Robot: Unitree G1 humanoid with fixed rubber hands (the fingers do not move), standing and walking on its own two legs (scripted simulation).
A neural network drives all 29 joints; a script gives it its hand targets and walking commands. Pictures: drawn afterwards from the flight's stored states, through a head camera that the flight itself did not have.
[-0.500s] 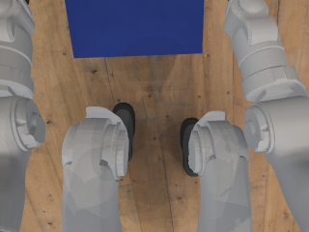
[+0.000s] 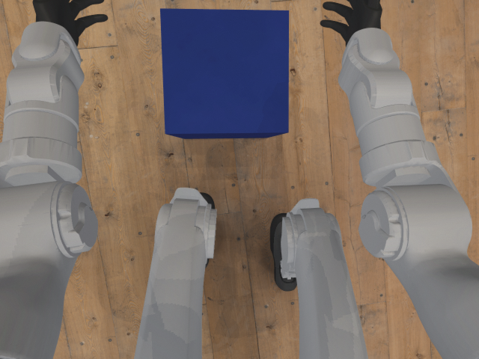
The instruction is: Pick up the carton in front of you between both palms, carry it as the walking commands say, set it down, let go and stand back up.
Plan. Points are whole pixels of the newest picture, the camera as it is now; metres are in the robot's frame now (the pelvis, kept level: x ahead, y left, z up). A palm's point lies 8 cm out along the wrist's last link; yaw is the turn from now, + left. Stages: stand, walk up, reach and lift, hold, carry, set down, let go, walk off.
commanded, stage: set down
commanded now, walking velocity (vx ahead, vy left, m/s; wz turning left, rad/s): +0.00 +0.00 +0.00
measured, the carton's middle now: (225, 88) +0.51 +0.08 -0.34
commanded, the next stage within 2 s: let go in 0.52 s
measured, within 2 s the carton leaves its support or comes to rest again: neither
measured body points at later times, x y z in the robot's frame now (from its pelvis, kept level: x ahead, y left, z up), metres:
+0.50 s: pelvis +0.03 +0.01 +0.14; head +0.33 +0.06 +0.46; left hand +0.52 +0.31 +0.03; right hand +0.56 -0.09 +0.03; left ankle +0.12 +0.11 -0.43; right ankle +0.09 -0.12 -0.43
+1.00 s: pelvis +0.08 +0.02 +0.25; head +0.30 +0.05 +0.65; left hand +0.40 +0.30 +0.14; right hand +0.45 -0.14 +0.14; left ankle +0.12 +0.11 -0.43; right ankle +0.09 -0.12 -0.43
